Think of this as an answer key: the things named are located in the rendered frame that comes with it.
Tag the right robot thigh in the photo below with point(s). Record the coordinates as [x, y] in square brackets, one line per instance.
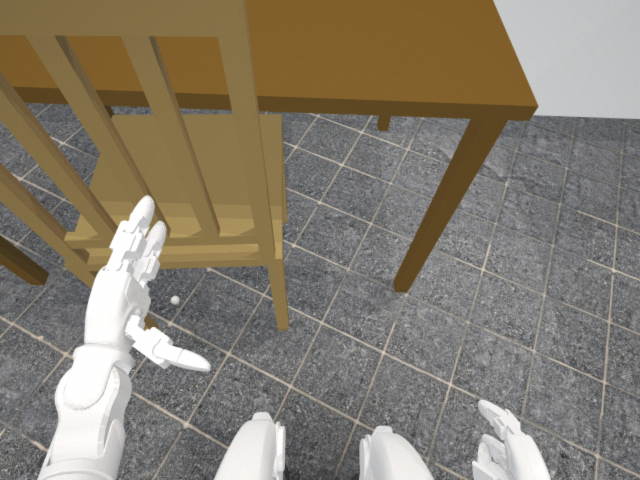
[389, 456]

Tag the chair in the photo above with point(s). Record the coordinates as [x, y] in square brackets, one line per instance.
[217, 180]

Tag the robot thigh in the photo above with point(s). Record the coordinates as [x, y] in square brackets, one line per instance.
[389, 456]
[256, 452]

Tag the table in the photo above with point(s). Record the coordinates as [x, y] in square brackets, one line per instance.
[412, 58]

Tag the left robot thigh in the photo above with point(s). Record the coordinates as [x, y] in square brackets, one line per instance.
[256, 452]

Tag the left robot forearm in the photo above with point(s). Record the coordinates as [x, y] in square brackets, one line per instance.
[90, 399]

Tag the robot left hand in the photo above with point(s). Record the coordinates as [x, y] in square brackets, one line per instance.
[120, 288]

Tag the robot right hand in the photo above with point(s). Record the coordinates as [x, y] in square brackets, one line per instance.
[518, 458]

